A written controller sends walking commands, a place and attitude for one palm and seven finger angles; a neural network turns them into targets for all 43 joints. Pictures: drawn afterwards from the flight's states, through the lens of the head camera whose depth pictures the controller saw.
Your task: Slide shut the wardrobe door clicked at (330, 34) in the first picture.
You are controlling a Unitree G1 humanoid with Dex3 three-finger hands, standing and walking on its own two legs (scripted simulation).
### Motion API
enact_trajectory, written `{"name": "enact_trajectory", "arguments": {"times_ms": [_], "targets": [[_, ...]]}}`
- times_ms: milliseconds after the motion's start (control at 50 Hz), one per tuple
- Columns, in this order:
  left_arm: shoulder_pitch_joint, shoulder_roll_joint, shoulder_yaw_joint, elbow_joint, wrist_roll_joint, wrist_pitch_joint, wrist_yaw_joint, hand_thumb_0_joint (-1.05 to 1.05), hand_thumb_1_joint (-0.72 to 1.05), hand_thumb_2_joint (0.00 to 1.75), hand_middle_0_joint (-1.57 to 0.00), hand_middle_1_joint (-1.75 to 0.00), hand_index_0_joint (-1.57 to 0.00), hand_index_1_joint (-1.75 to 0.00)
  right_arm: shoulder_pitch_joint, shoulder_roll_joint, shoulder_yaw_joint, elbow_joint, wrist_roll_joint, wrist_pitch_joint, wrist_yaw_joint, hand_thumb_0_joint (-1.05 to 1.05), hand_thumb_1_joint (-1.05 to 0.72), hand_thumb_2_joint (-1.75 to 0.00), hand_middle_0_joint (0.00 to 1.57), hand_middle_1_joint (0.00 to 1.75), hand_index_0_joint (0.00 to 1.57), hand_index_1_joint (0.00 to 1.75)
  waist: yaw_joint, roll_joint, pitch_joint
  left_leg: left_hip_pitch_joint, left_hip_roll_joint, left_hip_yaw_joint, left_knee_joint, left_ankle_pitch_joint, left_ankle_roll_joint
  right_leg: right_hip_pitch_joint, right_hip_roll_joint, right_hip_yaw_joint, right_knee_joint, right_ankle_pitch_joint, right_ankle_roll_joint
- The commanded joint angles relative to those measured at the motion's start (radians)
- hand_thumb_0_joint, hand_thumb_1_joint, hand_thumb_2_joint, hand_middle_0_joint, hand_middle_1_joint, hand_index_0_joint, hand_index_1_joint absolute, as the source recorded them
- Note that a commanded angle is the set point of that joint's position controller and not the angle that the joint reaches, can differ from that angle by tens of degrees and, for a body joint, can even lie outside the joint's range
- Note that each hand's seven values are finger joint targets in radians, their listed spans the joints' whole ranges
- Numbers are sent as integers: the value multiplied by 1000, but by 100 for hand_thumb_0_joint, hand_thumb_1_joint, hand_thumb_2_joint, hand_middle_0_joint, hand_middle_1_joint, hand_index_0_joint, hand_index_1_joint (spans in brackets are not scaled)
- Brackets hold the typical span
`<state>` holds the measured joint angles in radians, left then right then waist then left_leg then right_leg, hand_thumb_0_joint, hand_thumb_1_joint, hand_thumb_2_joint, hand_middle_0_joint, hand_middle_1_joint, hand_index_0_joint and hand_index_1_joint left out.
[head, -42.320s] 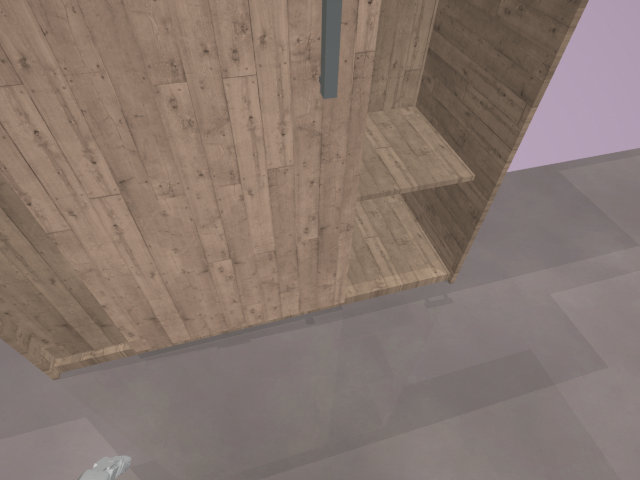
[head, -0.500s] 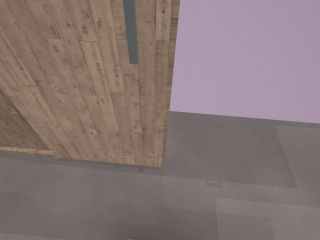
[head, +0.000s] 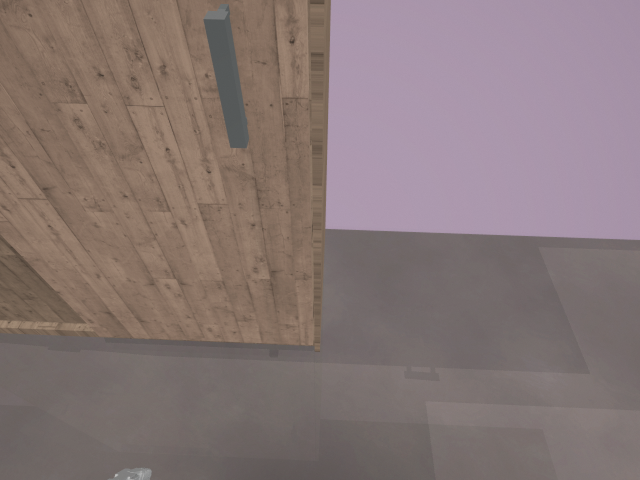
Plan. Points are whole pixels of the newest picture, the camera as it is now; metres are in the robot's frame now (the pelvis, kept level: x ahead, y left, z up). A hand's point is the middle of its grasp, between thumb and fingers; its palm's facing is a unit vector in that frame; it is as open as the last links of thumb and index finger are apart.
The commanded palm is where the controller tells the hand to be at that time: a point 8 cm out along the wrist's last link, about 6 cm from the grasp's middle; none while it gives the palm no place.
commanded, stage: look to check the result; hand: left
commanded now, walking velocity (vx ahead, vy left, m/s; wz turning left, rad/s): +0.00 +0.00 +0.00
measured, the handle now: (232, 80) +0.59 +0.16 +0.20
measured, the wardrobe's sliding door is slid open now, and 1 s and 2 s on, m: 0.00 0.00 0.00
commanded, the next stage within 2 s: stand and wait in 0.60 s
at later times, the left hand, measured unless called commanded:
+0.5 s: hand out of the picture +0.10 +0.23 -0.16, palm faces -0.03 -0.94 -0.34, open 7.4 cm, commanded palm none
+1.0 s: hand out of the picture +0.11 +0.22 -0.16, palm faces -0.04 -0.95 -0.32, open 7.4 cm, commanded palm none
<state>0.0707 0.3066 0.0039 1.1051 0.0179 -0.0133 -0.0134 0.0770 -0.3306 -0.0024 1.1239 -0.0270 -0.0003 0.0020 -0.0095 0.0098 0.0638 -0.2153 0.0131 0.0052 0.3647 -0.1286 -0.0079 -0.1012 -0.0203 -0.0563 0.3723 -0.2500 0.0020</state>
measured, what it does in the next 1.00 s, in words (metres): stands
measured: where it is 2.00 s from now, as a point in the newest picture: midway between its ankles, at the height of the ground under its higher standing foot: outside the picture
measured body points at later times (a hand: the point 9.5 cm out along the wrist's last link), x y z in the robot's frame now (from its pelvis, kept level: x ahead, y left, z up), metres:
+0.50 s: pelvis +0.03 -0.01 +0.00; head +0.05 -0.02 +0.45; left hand +0.10 +0.28 -0.13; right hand +0.11 -0.30 -0.14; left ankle +0.04 +0.12 -0.74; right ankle -0.03 -0.12 -0.74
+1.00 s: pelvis +0.04 -0.02 +0.00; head +0.05 -0.02 +0.45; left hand +0.11 +0.26 -0.14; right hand +0.10 -0.31 -0.14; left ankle +0.04 +0.12 -0.74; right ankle -0.03 -0.12 -0.74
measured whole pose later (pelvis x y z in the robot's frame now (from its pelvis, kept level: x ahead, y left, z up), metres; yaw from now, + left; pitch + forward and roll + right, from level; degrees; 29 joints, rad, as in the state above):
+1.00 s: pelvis +0.04 -0.02 +0.00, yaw -1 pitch -2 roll +1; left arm 0.12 0.31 0.01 1.12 0.01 -0.01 0.00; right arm 0.09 -0.32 0.00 1.13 -0.02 0.01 -0.02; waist 0.00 0.00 0.06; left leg -0.13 0.04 0.02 0.33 -0.17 -0.04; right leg -0.01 0.01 -0.04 0.31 -0.27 -0.02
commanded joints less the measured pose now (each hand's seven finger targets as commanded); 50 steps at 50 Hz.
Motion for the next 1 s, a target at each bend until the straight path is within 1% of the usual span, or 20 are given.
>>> {"name": "enact_trajectory", "arguments": {"times_ms": [0, 100, 160, 180, 200, 260, 300, 340, 360, 520, 560, 580, 640, 660, 720, 780, 860, 880, 940, 980], "targets": [[-5, 215, 46, -47, -5, -16, 21, 0, 90, 90, -20, -30, -20, -30, -36, -182, -30, -55, 4, -16, -14, 0, -90, -90, 20, 30, 20, 30, 8, 15, -110, 98, 102, -88, -36, 167, 27, -15, -117, 90, -82, 167, -37], [-1, 213, 48, -49, -6, -18, 25, 0, 90, 90, -20, -30, -20, -30, -32, -186, -30, -56, 5, -18, -19, 0, -90, -90, 20, 30, 20, 30, 6, 20, -143, 129, 108, -77, -24, 228, 25, 18, -121, 91, -74, 257, -39], [6, 214, 52, -48, -5, -18, 25, 0, 90, 90, -20, -30, -20, -30, -33, -188, -32, -57, 9, -16, -21, 0, -90, -90, 20, 30, 20, 30, 8, -1, -130, 137, 110, -74, -23, 230, 25, 17, -117, 86, -82, 264, -37], [3, 211, 49, -46, -7, -16, 26, 0, 90, 90, -20, -30, -20, -30, -35, -188, -31, -55, 7, -15, -20, 0, -90, -90, 20, 30, 20, 30, 7, 7, -119, 135, 111, -73, -25, 220, 24, 11, -121, 86, -85, 255, -38], [4, 211, 50, -45, -7, -16, 26, 0, 90, 90, -20, -30, -20, -30, -32, -188, -32, -55, 6, -15, -21, 0, -90, -90, 20, 30, 20, 30, 6, 0, -133, 143, 111, -75, -22, 231, 25, 18, -119, 89, -82, 268, -38], [13, 208, 50, -44, -6, -15, 26, 0, 90, 90, -20, -30, -20, -30, -33, -183, -30, -54, 10, -13, -23, 0, -90, -90, 20, 30, 20, 30, 8, -3, -127, 149, 111, -72, -26, 214, 27, 16, -116, 87, -95, 244, -38], [11, 206, 47, -40, -8, -14, 27, 0, 90, 90, -20, -30, -20, -30, -33, -185, -31, -54, 7, -12, -23, 0, -90, -90, 20, 30, 20, 30, 6, 0, -123, 155, 113, -71, -25, 223, 26, 12, -118, 90, -92, 258, -38], [12, 209, 48, -39, -8, -16, 28, 0, 90, 90, -20, -30, -20, -30, -28, -186, -31, -53, 7, -13, -24, 0, -90, -90, 20, 30, 20, 30, 5, -17, -134, 163, 115, -69, -25, 241, 27, 24, -120, 88, -89, 292, -39], [20, 207, 49, -40, -7, -16, 28, 0, 90, 90, -20, -30, -20, -30, -32, -182, -31, -55, 10, -11, -24, 0, -90, -90, 20, 30, 20, 30, 7, -23, -122, 169, 115, -62, -23, 237, 27, 12, -117, 86, -95, 290, -37], [19, 212, 48, -35, -8, -17, 30, 0, 90, 90, -20, -30, -20, -30, -35, -185, -31, -52, 8, -12, -24, 0, -90, -90, 20, 30, 20, 30, 6, -14, -114, 175, 116, -56, -31, 248, 25, 19, -119, 93, -94, 317, -38], [24, 211, 50, -38, -7, -17, 30, 0, 90, 90, -20, -30, -20, -30, -33, -181, -31, -53, 11, -11, -25, 0, -90, -90, 20, 30, 20, 30, 7, -35, -105, 176, 117, -53, -34, 238, 26, 15, -113, 92, -101, 310, -37], [19, 211, 48, -36, -7, -16, 30, 0, 90, 90, -20, -30, -20, -30, -34, -185, -32, -53, 8, -12, -25, 0, -90, -90, 20, 30, 20, 30, 5, -17, -109, 176, 117, -55, -35, 243, 25, 17, -118, 96, -96, 311, -38], [23, 212, 49, -37, -8, -18, 31, 0, 90, 90, -20, -30, -20, -30, -35, -182, -32, -52, 8, -13, -25, 0, -90, -90, 20, 30, 20, 30, 7, -19, -110, 179, 116, -52, -35, 257, 24, 24, -118, 96, -97, 336, -38], [28, 210, 49, -38, -6, -18, 31, 0, 90, 90, -20, -30, -20, -30, -34, -180, -30, -53, 10, -12, -26, 0, -90, -90, 20, 30, 20, 30, 9, -33, -106, 182, 118, -49, -35, 245, 25, 19, -115, 91, -103, 321, -37], [20, 211, 50, -39, -8, -19, 32, 0, 90, 90, -20, -30, -20, -30, -27, -183, -32, -53, 7, -14, -27, 0, -90, -90, 20, 30, 20, 30, 5, -10, -121, 185, 118, -49, -32, 273, 23, 36, -117, 98, -94, 353, -39], [24, 207, 49, -36, -8, -17, 32, 0, 90, 90, -20, -30, -20, -30, -28, -176, -29, -52, 8, -12, -27, 0, -90, -90, 20, 30, 20, 30, 7, -15, -102, 179, 117, -47, -36, 251, 22, 27, -117, 97, -102, 339, -38], [39, 203, 51, -38, -8, -19, 34, 0, 90, 90, -20, -30, -20, -30, -19, -172, -29, -51, 8, -12, -29, 0, -90, -90, 20, 30, 20, 30, 10, -21, -115, 191, 116, -39, -27, 274, 22, 39, -116, 92, -100, 381, -37], [30, 203, 50, -37, -9, -17, 34, 0, 90, 90, -20, -30, -20, -30, -18, -172, -30, -50, 7, -11, -30, 0, -90, -90, 20, 30, 20, 30, 5, -5, -105, 184, 116, -39, -31, 271, 18, 36, -116, 94, -98, 375, -39], [36, 201, 50, -36, -9, -17, 34, 0, 90, 90, -20, -30, -20, -30, -14, -170, -29, -48, 7, -11, -30, 0, -90, -90, 20, 30, 20, 30, 7, -3, -113, 187, 117, -38, -32, 273, 18, 45, -117, 96, -98, 381, -40], [32, 197, 48, -34, -9, -15, 34, 0, 90, 90, -20, -30, -20, -30, -12, -166, -28, -45, 8, -9, -30, 0, -90, -90, 20, 30, 20, 30, 5, -5, -90, 177, 117, -39, -40, 237, 17, 31, -114, 98, -110, 336, -40]]}}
